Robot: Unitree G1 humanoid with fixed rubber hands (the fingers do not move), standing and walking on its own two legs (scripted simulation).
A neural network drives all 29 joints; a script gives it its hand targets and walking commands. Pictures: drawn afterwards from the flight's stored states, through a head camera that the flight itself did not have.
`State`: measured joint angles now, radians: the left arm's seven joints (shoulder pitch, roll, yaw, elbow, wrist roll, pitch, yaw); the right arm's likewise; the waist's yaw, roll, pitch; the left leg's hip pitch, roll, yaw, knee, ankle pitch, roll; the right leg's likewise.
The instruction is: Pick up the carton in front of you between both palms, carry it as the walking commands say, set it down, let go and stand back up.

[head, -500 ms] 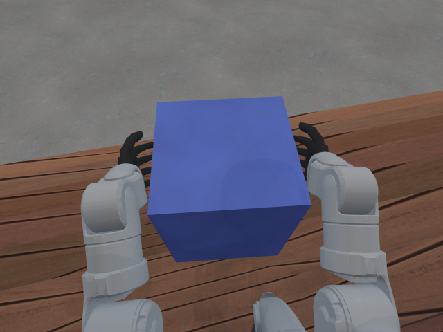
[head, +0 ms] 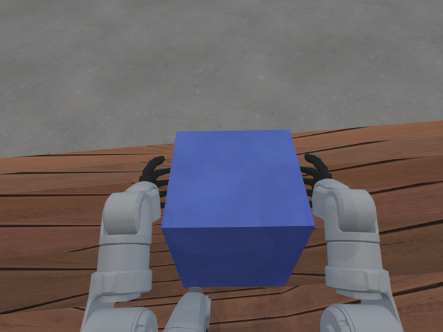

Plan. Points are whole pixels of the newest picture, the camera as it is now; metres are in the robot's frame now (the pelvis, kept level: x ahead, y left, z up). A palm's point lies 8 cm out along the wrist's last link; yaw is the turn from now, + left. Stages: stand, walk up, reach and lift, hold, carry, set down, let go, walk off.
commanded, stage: carry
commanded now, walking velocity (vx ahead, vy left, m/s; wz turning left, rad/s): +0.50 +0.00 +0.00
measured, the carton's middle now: (233, 212) +0.35 +0.03 -0.01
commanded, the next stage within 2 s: none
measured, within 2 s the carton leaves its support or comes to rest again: neither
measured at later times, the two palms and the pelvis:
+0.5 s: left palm (223, 106) +0.73 +0.07 -0.08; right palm (327, 111) +0.70 -0.23 -0.07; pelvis +0.37 -0.04 -0.16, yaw -1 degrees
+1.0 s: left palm (229, 76) +1.07 +0.07 -0.21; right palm (301, 77) +1.08 -0.23 -0.22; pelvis +0.73 -0.10 -0.32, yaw -2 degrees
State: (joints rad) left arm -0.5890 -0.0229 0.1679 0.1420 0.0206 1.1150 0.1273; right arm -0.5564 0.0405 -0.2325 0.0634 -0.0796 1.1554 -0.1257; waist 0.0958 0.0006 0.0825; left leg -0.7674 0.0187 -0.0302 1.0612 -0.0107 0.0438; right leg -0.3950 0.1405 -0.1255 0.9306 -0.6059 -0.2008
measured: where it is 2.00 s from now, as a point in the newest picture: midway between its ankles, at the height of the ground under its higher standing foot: (257, 173)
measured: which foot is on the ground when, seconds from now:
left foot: up 0.00-0.14, down 0.16-0.62, up 0.64-1.00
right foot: down 0.00-0.16, up 0.18-0.56, down 0.58-1.00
